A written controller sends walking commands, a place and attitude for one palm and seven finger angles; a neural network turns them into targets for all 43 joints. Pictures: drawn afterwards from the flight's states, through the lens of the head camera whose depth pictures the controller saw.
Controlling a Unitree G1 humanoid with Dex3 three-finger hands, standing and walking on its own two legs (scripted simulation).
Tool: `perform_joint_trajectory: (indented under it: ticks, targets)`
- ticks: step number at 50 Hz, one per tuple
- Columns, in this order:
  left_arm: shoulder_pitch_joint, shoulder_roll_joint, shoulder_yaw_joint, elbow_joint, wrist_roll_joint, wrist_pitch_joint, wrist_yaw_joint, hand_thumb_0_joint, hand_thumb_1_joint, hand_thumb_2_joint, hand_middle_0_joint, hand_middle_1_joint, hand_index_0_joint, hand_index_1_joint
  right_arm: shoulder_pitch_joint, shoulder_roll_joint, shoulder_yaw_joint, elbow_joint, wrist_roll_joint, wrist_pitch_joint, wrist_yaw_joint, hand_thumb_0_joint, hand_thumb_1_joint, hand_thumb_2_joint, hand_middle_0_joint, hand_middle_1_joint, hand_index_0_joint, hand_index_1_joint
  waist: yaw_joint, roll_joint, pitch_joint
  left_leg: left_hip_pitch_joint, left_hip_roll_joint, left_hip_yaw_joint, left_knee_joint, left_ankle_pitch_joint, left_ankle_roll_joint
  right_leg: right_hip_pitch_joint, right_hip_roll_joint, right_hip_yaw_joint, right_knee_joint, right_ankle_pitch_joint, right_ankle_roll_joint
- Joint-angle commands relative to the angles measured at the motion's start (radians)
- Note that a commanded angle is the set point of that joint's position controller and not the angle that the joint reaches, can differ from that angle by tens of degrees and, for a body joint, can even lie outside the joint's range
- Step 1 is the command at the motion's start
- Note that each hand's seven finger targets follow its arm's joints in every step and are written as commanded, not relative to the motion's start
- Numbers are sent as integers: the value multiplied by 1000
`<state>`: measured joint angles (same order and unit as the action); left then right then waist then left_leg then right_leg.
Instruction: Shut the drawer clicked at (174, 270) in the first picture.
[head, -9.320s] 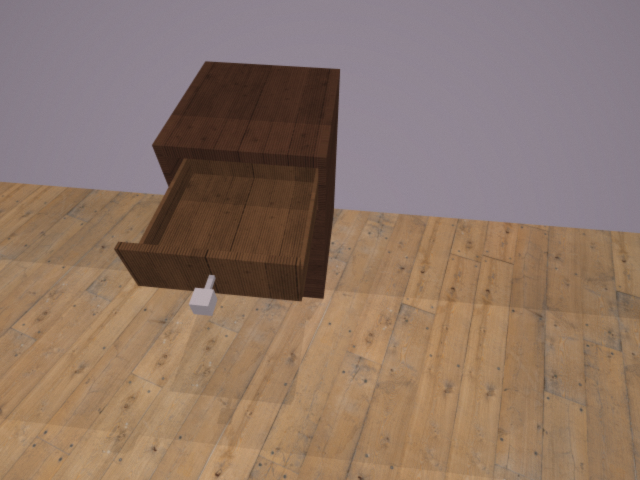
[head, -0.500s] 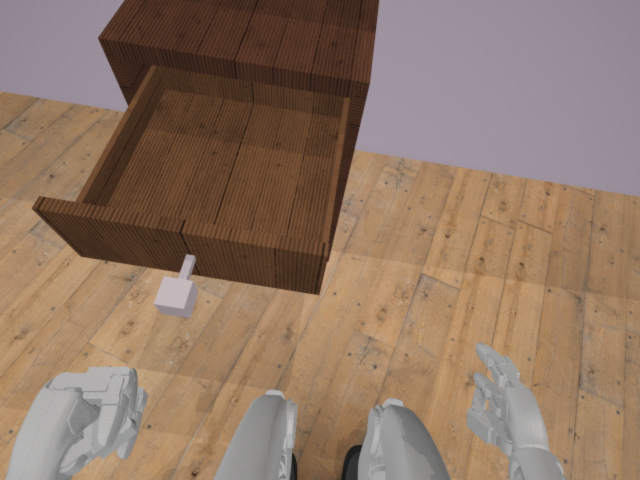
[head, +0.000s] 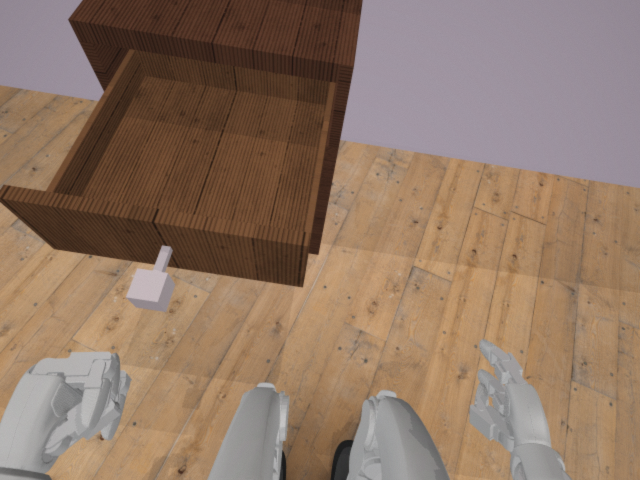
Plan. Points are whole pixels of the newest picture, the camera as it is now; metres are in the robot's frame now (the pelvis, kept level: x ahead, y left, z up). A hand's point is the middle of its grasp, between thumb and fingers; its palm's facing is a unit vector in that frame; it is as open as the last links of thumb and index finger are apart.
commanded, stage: bring the fist close to the handle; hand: left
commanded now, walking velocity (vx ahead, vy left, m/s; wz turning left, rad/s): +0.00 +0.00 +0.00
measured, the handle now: (157, 275) +0.36 +0.26 -0.05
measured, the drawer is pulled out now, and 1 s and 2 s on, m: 0.30 0.30 0.24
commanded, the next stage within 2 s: push the drawer shut in 1.12 s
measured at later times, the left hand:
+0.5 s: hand (140, 371) +0.23 +0.23 -0.03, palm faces -0.05 -1.00 -0.04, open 3.3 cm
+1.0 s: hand (152, 359) +0.25 +0.23 -0.05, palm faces -0.05 -1.00 -0.06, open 3.3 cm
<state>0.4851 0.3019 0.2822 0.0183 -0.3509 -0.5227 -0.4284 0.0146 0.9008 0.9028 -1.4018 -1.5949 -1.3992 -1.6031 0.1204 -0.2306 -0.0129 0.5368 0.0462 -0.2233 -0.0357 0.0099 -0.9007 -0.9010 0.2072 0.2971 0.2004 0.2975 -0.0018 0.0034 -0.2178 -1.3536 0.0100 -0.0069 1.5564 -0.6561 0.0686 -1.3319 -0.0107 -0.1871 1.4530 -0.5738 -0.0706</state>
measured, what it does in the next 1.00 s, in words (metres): lowers itself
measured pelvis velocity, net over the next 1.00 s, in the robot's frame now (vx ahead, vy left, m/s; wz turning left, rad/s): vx -0.01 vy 0.00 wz -0.02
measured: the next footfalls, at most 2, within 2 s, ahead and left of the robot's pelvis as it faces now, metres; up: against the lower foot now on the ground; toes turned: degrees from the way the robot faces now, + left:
none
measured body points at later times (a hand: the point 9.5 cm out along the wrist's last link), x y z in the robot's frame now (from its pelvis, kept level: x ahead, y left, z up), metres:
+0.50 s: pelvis -0.01 +0.00 -0.04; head +0.14 +0.04 +0.39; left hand +0.23 +0.29 -0.03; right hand +0.21 -0.24 -0.12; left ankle +0.03 +0.08 -0.57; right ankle +0.06 -0.09 -0.57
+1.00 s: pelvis -0.01 +0.00 -0.06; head +0.15 +0.04 +0.36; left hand +0.25 +0.28 -0.05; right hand +0.20 -0.24 -0.15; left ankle +0.03 +0.08 -0.57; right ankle +0.06 -0.09 -0.57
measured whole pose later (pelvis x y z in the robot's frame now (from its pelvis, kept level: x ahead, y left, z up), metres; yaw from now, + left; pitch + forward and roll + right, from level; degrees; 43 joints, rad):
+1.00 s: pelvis -0.01 +0.00 -0.06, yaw -1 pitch +32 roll -5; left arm 0.22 0.34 0.29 0.11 -0.35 -0.50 -0.40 0.02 0.90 0.90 -1.40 -1.59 -1.40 -1.60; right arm 0.10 -0.27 0.01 0.53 0.04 -0.13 -0.01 0.01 -0.90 -0.90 0.21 0.30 0.20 0.30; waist -0.01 0.01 -0.21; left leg -1.62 0.01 0.02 1.75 -0.69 0.09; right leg -1.61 -0.03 -0.18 1.66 -0.61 -0.07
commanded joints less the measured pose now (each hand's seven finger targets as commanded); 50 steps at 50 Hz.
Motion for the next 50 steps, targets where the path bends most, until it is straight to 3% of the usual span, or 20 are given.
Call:
perform_joint_trajectory:
  ticks: [1,7,10,13,16,19,25,30,32,33,36,38,40,41,43,49,50]
  targets:
    - [18,146,113,-155,-36,-60,-20,0,900,900,-1400,-1600,-1400,-1600,-28,-149,-72,-128,2,-48,-9,0,-900,-900,200,300,200,300,8,105,-295,179,-16,-89,-215,296,-44,249,30,181,-182,75,18]
    - [-7,152,133,-110,-48,-56,-25,0,900,900,-1400,-1600,-1400,-1600,-33,-152,-76,-109,1,-44,-2,0,-900,-900,200,300,200,300,11,100,-323,158,-14,-89,-188,325,-43,232,32,178,-149,101,20]
    - [-63,148,119,-88,-48,-61,-27,0,900,900,-1400,-1600,-1400,-1600,-32,-160,-74,-105,0,-40,1,0,-900,-900,200,300,200,300,-4,74,-319,128,-13,-95,-172,298,-39,200,35,173,-128,79,22]
    - [-79,160,125,-80,-47,-72,-29,0,900,900,-1400,-1600,-1400,-1600,-26,-170,-74,-107,-2,-39,2,0,-900,-900,200,300,200,300,2,83,-339,115,-14,-94,-159,286,-40,180,31,176,-109,69,21]
    - [-109,139,87,-84,-42,-76,-30,0,900,900,-1400,-1600,-1400,-1600,-24,-178,-69,-111,-5,-40,5,0,-900,-900,200,300,200,300,-3,102,-343,129,-14,-101,-155,281,-42,134,32,166,-86,67,20]
    - [-144,160,113,-49,-41,-72,-22,0,900,900,-1400,-1600,-1400,-1600,-21,-183,-69,-108,-5,-31,3,0,-900,-900,200,300,200,300,-5,63,-343,87,-15,-107,-139,261,-38,112,34,161,-61,57,22]
    - [-184,165,99,-81,-29,-69,-11,0,900,900,-1400,-1600,-1400,-1600,-8,-199,-64,-121,-6,-19,9,0,-900,-900,200,300,200,300,8,126,-403,141,-13,-116,-135,293,-49,57,31,143,-17,81,19]
    - [-221,149,75,-68,-15,-60,14,0,900,900,-1400,-1600,-1400,-1600,-11,-206,-63,-124,-9,-1,15,0,-900,-900,200,300,200,300,-8,95,-399,123,-13,-130,-118,281,-51,0,30,130,20,76,23]
    - [-255,151,71,-45,-10,-57,22,0,900,900,-1400,-1600,-1400,-1600,-12,-210,-59,-128,-9,8,17,0,-900,-900,200,300,200,300,-14,85,-373,76,-17,-127,-111,214,-48,-14,28,136,23,40,22]
    - [-273,164,89,-36,-11,-59,26,0,900,900,-1400,-1600,-1400,-1600,-12,-210,-59,-127,-10,11,15,0,-900,-900,200,300,200,300,-13,66,-372,47,-18,-121,-97,204,-44,-3,28,142,25,35,22]
    - [-304,166,80,-36,-8,-71,25,0,900,900,-1400,-1600,-1400,-1600,-6,-215,-53,-133,-12,17,15,0,-900,-900,200,300,200,300,-7,98,-405,61,-20,-123,-86,224,-47,-19,28,142,41,47,20]
    - [-262,180,103,-50,-15,-67,20,0,900,900,-1400,-1600,-1400,-1600,-2,-211,-56,-139,-9,24,16,0,-900,-900,200,300,200,300,9,86,-435,61,-19,-113,-83,247,-44,29,28,154,28,60,20]
    - [-244,186,99,-89,-15,-60,16,0,900,900,-1400,-1600,-1400,-1600,-2,-214,-56,-143,-7,30,18,0,-900,-900,200,300,200,300,15,126,-469,117,-16,-124,-96,288,-51,11,30,142,37,84,20]
    - [-244,181,94,-105,-18,-53,16,0,900,900,-1400,-1600,-1400,-1600,-8,-210,-56,-147,-6,34,19,0,-900,-900,200,300,200,300,14,140,-458,117,-16,-125,-101,282,-54,10,28,143,36,79,19]
    - [-244,181,97,-98,-15,-40,25,0,900,900,-1400,-1600,-1400,-1600,-10,-210,-56,-143,-4,42,17,0,-900,-900,200,300,200,300,3,100,-441,87,-15,-122,-89,262,-46,10,30,147,32,70,22]
    - [-281,168,86,-68,-18,-39,34,0,900,900,-1400,-1600,-1400,-1600,-4,-208,-51,-131,-4,47,10,0,-900,-900,200,300,200,300,-19,77,-407,39,-17,-121,-69,233,-39,-8,34,146,32,55,24]
    - [-287,184,104,-72,-17,-44,33,0,900,900,-1400,-1600,-1400,-1600,3,-212,-53,-128,-4,47,9,0,-900,-900,200,300,200,300,-10,86,-413,49,-17,-119,-73,232,-42,-7,34,144,33,53,24]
